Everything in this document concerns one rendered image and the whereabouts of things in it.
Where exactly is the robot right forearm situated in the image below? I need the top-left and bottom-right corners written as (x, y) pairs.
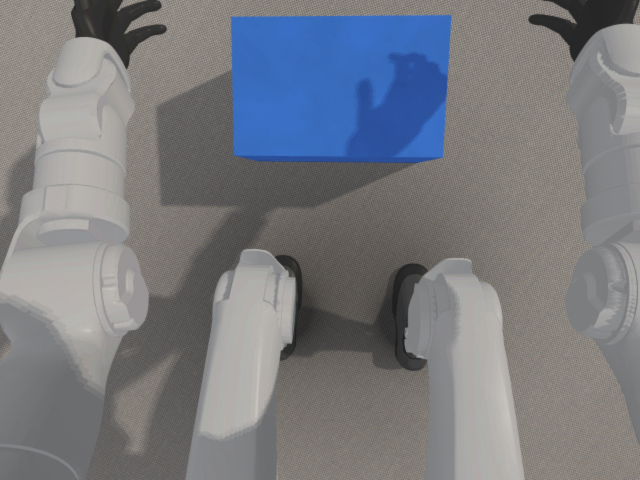
top-left (566, 24), bottom-right (640, 246)

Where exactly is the robot right hand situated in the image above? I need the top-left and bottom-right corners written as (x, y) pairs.
top-left (528, 0), bottom-right (640, 62)

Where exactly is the right robot thigh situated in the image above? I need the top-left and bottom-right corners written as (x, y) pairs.
top-left (410, 273), bottom-right (525, 480)

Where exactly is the robot left forearm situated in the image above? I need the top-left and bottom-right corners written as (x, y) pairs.
top-left (0, 37), bottom-right (135, 340)

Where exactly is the carton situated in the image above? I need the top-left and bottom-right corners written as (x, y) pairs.
top-left (231, 15), bottom-right (451, 163)

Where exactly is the robot thigh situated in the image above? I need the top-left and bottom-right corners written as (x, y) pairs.
top-left (410, 273), bottom-right (525, 480)
top-left (185, 264), bottom-right (296, 480)

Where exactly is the robot right upper arm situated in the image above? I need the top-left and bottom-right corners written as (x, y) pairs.
top-left (565, 241), bottom-right (640, 446)

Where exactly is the robot left upper arm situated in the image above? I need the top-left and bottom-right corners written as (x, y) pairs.
top-left (0, 240), bottom-right (149, 480)

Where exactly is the left robot thigh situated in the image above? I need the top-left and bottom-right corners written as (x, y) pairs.
top-left (185, 264), bottom-right (296, 480)

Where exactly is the robot left hand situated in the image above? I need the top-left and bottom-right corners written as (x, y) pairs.
top-left (71, 0), bottom-right (167, 70)

